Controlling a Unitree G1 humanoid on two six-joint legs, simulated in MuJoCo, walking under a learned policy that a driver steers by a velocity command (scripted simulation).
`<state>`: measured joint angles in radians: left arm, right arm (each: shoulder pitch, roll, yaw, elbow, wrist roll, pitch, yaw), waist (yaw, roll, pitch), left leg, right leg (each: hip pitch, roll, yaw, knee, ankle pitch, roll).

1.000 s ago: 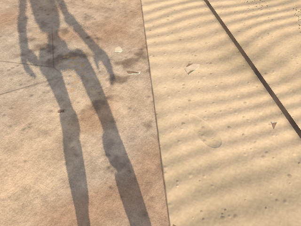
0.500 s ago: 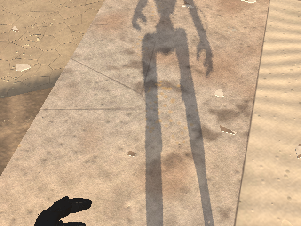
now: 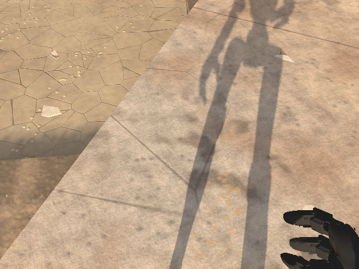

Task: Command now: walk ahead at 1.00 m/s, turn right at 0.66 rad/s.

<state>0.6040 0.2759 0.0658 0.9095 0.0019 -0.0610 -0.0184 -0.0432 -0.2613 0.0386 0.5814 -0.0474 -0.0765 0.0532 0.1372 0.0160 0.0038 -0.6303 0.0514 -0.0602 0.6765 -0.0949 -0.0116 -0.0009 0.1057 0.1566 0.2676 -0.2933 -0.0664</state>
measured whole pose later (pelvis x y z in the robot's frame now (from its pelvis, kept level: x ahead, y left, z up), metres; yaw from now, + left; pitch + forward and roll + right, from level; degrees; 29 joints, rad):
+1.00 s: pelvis +0.90 -0.26 -0.04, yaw -26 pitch +1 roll +0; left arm 0.39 0.32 0.04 0.86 0.05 -0.07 0.02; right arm 0.17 -0.29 -0.02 0.73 -0.02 -0.04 0.04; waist -0.01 -0.02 0.04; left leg -0.54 -0.09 0.11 0.63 -0.12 0.17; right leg 0.12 0.08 -0.09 0.80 -0.38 -0.04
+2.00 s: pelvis +1.82 -0.40 +0.00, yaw +3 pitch +1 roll +0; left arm 0.34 0.27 0.03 0.85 0.01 -0.03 -0.03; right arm 0.31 -0.28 -0.03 0.83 -0.03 -0.08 0.01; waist 0.02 -0.02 0.02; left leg -0.17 -0.03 0.14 0.45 -0.28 0.06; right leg -0.52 -0.09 0.02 1.25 -0.24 -0.08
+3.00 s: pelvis +2.56 -0.49 -0.01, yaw -31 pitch +0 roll +1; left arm 0.12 0.25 0.04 0.74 0.00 0.03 0.04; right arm 0.20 -0.22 -0.02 0.81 -0.02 -0.04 0.02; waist -0.04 -0.02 0.05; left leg -0.34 -0.09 0.03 0.40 -0.07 0.08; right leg -0.44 -0.05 0.11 0.75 -0.32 0.05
